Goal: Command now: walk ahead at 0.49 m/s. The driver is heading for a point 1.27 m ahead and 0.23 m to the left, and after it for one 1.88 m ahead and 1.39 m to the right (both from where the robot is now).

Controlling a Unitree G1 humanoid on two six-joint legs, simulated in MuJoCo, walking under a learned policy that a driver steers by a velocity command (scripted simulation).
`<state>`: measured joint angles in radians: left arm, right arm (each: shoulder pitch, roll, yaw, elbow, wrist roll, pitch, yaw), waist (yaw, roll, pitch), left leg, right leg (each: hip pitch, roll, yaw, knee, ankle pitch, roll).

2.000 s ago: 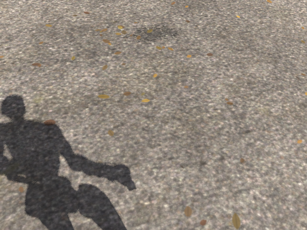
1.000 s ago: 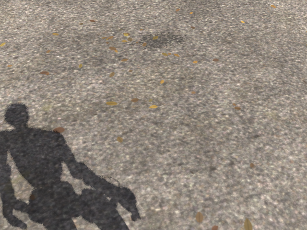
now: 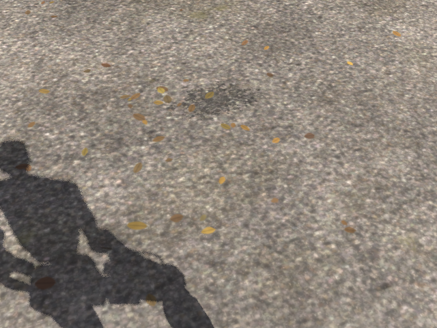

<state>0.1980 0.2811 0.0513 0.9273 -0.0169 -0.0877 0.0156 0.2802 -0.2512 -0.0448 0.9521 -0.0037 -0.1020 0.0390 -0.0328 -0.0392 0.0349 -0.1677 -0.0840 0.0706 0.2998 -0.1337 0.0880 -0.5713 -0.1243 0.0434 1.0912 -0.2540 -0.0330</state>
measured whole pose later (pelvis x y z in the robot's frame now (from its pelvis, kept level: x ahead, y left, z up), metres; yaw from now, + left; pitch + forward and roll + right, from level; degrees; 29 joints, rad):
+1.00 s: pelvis +0.58 +0.00 -0.01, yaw +0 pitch +1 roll +0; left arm 0.28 0.27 0.05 0.96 -0.03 -0.09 0.00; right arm 0.17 -0.25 -0.06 0.90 0.00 -0.09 0.03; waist 0.00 -0.03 0.03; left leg -0.33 -0.03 0.06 0.46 -0.15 0.06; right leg -0.40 -0.05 0.02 1.16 -0.38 -0.04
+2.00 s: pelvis +1.09 +0.07 -0.02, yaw +27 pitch +1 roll -1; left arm 0.23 0.29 0.07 0.90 -0.03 -0.09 0.00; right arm 0.13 -0.28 -0.09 0.75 0.02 -0.04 0.04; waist 0.02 0.00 0.07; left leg -0.46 -0.04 0.04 0.63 -0.21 0.10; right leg -0.26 -0.07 -0.04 1.15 -0.49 0.02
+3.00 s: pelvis +1.65 +0.29 -0.02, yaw +2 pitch +2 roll +1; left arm 0.35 0.30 0.07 0.74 -0.03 -0.03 0.01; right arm 0.10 -0.27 -0.05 0.69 -0.01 -0.12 0.01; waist 0.04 -0.03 0.00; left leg -0.44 -0.02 -0.01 0.56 -0.16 0.01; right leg -0.29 0.08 0.17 1.00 -0.51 -0.04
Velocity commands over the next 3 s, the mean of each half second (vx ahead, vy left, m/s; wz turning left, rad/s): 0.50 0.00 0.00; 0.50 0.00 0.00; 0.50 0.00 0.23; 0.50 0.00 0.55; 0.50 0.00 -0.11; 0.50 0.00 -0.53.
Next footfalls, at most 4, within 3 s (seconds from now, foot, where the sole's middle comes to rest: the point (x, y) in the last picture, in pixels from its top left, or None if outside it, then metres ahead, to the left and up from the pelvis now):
0.32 right None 0.37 -0.15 -0.78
0.86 left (192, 273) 0.68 0.08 -0.78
1.40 right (255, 196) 0.98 -0.15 -0.78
1.92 left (168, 160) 1.17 0.18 -0.78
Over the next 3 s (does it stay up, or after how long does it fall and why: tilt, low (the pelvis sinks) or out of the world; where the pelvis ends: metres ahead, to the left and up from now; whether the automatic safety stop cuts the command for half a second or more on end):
stays up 1.65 0.29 -0.02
